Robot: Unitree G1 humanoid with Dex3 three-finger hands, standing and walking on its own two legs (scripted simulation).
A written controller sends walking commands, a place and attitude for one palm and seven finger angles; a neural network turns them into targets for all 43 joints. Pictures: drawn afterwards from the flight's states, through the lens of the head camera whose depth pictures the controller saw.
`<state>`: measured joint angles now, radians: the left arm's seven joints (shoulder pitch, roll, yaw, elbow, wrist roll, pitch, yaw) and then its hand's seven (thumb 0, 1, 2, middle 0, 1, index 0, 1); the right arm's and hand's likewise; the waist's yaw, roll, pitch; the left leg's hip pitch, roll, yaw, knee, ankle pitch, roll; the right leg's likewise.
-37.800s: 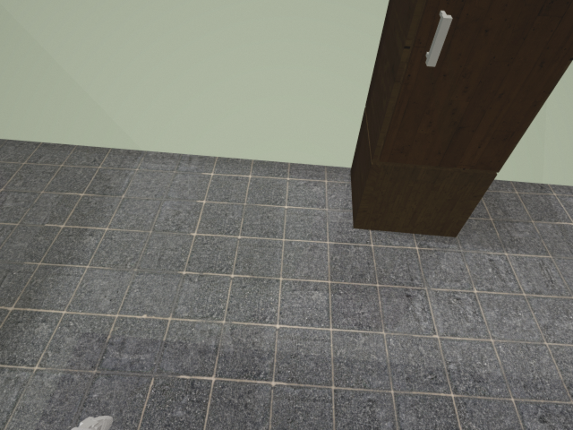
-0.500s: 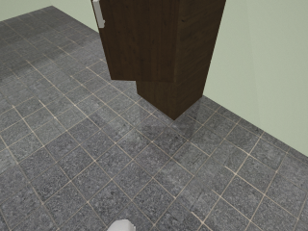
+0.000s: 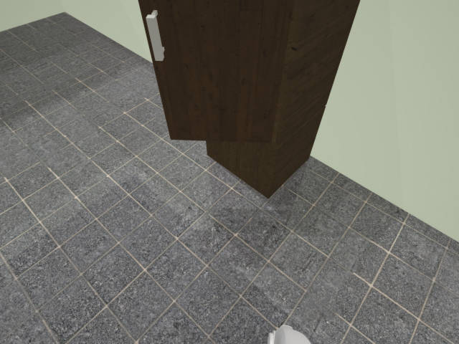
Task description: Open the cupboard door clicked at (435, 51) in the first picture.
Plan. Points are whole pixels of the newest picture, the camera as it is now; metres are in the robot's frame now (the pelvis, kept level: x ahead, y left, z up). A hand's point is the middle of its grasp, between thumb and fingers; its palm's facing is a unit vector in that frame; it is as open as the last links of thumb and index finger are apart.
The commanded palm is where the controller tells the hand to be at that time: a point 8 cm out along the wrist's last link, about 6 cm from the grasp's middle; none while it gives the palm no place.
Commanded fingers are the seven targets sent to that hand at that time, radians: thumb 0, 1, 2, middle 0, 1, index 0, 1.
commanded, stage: take the last steps up to it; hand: left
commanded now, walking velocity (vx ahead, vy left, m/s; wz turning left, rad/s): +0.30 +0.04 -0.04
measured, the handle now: (157, 35) +0.88 +0.27 +0.10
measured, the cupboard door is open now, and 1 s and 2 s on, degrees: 40 40 40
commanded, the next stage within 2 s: come to a stop and stand still in 0.54 s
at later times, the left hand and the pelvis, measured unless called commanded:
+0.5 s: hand (155, 330) +0.17 +0.17 -0.17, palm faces +0.09 -0.98 -0.19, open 7.2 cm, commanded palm none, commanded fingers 0.00 0.90 0.90 -0.20 -0.30 -0.20 -0.30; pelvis +0.19 -0.01 +0.00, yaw +1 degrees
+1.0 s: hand (153, 238) +0.37 +0.22 -0.17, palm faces -0.01 -0.97 -0.26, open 7.3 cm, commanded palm none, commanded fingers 0.00 0.90 0.90 -0.20 -0.30 -0.20 -0.30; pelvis +0.29 +0.02 +0.00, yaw -3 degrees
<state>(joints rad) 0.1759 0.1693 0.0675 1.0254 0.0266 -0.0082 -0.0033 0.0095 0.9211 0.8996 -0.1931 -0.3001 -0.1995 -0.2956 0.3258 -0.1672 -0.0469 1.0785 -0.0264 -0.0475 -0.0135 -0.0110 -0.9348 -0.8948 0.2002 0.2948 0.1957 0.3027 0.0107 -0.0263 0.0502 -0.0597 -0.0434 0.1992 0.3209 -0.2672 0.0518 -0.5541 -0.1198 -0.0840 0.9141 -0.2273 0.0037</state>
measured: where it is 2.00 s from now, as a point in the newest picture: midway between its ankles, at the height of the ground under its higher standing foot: (230, 334)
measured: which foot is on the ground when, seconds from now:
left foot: down 0.00-0.16, up 0.18-0.58, down 0.60-1.00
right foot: up 0.00-0.12, down 0.14-0.60, up 0.62-1.00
